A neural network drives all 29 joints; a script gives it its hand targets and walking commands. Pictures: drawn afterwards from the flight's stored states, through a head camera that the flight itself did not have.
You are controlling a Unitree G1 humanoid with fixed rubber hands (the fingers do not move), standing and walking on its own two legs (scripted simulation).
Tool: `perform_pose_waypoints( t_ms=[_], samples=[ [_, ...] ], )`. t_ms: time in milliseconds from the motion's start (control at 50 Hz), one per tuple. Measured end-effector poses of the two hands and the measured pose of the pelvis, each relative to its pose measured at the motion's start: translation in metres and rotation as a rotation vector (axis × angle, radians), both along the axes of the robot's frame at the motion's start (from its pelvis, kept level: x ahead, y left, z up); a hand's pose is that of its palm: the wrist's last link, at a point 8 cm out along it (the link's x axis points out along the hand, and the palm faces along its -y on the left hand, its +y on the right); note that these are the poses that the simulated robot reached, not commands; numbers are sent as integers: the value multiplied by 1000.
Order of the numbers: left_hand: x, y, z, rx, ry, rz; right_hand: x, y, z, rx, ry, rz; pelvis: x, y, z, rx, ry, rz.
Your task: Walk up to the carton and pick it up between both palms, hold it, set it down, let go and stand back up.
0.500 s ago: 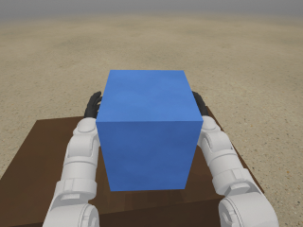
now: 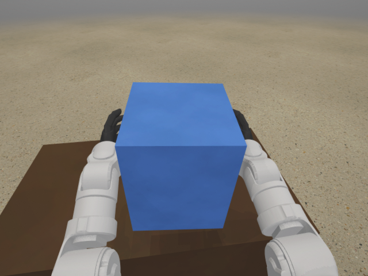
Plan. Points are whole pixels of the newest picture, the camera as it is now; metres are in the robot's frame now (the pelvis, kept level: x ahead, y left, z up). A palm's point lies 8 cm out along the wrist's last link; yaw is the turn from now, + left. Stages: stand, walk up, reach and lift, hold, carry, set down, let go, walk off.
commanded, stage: hold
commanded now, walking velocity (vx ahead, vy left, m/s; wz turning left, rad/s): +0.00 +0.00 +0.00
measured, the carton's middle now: (178, 156) +0.36 +0.02 +0.15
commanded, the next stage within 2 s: set down in 1.64 s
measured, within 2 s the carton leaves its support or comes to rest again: neither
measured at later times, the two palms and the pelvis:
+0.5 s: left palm (110, 137) +0.35 +0.16 +0.21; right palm (248, 138) +0.36 -0.13 +0.19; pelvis +0.00 +0.00 +0.00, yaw +0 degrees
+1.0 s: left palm (111, 138) +0.35 +0.16 +0.20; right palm (250, 139) +0.36 -0.13 +0.19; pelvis -0.01 +0.00 +0.00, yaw +0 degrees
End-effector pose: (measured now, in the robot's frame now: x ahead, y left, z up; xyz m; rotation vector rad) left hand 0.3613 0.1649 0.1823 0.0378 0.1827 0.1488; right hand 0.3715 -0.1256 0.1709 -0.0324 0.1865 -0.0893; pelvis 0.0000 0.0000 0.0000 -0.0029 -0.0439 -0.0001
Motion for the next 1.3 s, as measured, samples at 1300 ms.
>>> perform_pose_waypoints(
  t_ms=[1300],
  samples=[
    [-9,-8,21,27,-24,-25,-12,-9,16,39,-41,-19,-8,-2,1,3,-25,0]
  ],
)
